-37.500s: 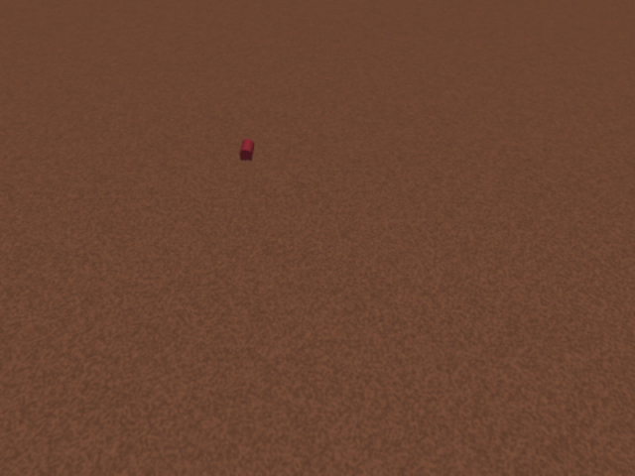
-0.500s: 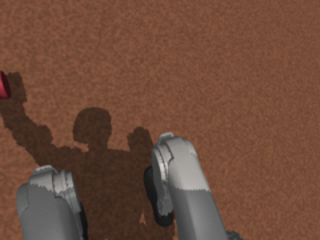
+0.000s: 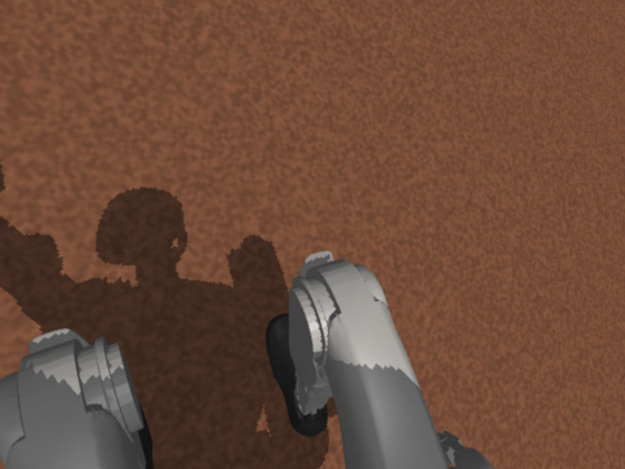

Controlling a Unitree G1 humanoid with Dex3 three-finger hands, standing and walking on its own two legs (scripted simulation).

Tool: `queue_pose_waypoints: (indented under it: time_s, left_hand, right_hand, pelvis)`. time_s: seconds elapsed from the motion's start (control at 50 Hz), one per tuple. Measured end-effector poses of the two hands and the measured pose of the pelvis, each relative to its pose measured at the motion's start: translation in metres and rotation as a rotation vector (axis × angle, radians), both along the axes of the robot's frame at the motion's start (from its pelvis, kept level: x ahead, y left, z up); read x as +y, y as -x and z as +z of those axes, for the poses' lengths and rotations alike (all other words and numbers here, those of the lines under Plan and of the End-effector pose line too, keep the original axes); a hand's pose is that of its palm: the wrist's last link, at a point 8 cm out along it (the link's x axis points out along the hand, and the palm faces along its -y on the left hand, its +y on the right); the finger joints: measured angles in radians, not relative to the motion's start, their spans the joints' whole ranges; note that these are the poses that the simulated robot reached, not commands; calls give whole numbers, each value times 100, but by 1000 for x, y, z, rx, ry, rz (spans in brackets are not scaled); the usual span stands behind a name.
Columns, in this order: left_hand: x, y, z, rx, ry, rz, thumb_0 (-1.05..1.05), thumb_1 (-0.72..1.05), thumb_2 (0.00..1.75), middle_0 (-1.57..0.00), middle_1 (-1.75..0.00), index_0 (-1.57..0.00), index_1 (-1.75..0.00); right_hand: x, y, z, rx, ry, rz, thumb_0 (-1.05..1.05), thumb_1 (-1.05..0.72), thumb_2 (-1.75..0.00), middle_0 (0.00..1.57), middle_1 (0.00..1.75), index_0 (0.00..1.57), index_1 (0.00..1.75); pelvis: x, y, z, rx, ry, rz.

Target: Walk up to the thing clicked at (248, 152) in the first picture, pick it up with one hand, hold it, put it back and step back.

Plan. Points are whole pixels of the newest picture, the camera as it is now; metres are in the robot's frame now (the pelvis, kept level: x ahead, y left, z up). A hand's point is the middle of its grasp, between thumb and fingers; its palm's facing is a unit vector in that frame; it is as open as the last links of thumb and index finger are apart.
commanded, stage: rest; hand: left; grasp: from above
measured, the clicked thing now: out of the picture +0.51 +0.30 -0.24
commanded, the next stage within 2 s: open in 0.82 s
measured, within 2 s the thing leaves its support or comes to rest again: rests again in 1.20 s
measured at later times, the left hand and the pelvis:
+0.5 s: hand out of the picture +0.50 +0.29 -0.25, palm faces -0.47 -0.09 -0.88, open 9.1 cm; pelvis +0.00 +0.00 -0.01, yaw -3 degrees
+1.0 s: hand out of the picture +0.49 +0.30 -0.26, palm faces -0.47 -0.10 -0.88, open 9.2 cm; pelvis +0.00 +0.01 -0.01, yaw -4 degrees
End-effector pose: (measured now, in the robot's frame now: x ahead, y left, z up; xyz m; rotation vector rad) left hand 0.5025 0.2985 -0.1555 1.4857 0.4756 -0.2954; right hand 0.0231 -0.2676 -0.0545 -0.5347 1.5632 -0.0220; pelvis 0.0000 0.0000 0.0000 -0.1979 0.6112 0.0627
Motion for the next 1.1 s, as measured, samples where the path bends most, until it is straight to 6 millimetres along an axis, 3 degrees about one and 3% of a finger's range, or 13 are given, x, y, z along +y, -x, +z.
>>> queue_pose_waypoints:
  time_s: [0.4,0.78,1.1]
  left_hand:
    - [-5,-3,-29,3,7,17,0,19,25,-81,-34,-82,-31]
    - [6,-1,-46,6,5,39,0,19,25,-80,-35,-81,-32]
    - [9,0,-44,-12,13,25,0,18,34,-72,-43,-73,-40]
  right_hand:
    - [11,11,4,4,-6,40,0,-90,-89,21,30,21,30]
    - [15,12,12,5,8,95,0,-90,-89,21,30,21,30]
    - [24,9,8,0,-28,116,0,-89,-89,21,30,21,30]
  pelvis:
    - [4,2,-9,-41,28,-16]
    - [10,4,-15,-73,58,-30]
    - [10,4,-16,-80,67,-32]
